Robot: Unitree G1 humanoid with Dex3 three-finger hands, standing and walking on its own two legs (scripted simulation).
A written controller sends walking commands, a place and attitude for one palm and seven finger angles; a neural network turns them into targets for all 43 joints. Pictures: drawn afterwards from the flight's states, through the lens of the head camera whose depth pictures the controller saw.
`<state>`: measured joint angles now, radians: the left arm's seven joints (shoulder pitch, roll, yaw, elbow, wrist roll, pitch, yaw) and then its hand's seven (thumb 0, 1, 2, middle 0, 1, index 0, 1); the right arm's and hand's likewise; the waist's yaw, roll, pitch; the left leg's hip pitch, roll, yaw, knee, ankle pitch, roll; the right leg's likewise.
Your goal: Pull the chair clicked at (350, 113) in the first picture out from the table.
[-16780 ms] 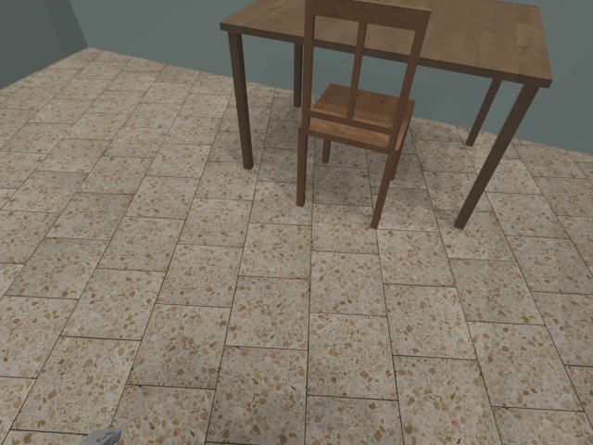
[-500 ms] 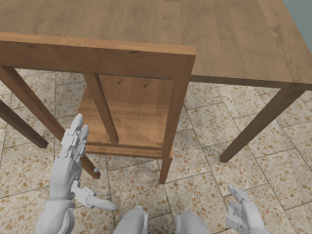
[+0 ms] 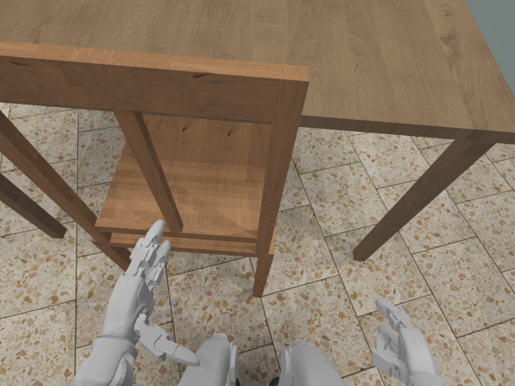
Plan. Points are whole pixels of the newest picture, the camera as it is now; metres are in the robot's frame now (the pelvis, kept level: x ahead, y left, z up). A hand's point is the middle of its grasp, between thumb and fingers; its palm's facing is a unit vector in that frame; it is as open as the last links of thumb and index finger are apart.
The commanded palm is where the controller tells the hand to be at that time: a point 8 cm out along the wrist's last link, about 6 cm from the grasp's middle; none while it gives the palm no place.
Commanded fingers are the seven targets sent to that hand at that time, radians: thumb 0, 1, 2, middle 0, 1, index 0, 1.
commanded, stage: aim the fingers beside a spindle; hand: left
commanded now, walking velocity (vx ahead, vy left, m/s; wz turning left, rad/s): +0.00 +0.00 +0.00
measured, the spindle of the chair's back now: (158, 184) +0.40 +0.18 +0.04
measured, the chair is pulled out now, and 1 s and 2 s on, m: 0.00 0.00 0.00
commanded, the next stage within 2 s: push the fingers through the gap in 1.86 s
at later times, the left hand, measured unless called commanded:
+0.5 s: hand (123, 263) +0.26 +0.18 +0.09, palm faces +0.10 -0.99 -0.13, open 16.9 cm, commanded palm +0.23 +0.21 +0.03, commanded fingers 0.00 -0.50 0.30 -0.06 -0.08 -0.06 -0.08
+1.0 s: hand (174, 304) +0.24 +0.13 -0.01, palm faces -0.11 -0.99 +0.11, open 17.0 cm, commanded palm +0.22 +0.20 +0.03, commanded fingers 0.00 -0.50 0.30 -0.06 -0.08 -0.06 -0.08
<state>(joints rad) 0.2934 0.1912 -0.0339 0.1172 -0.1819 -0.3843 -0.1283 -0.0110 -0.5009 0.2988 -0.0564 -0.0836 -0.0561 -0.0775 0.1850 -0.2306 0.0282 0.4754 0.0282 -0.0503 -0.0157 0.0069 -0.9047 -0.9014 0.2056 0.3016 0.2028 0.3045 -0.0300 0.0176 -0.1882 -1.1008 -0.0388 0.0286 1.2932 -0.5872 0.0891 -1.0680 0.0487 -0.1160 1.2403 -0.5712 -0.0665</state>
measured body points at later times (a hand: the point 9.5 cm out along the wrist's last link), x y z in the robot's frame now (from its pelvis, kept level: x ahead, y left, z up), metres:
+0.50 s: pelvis +0.01 -0.01 +0.01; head +0.09 +0.00 +0.45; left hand +0.25 +0.23 +0.10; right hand +0.19 -0.24 -0.08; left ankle +0.01 +0.06 -0.62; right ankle +0.01 -0.09 -0.62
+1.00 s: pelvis +0.00 +0.01 +0.01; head +0.09 +0.01 +0.45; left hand +0.24 +0.19 -0.01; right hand +0.19 -0.23 -0.08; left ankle +0.01 +0.06 -0.62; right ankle +0.01 -0.09 -0.62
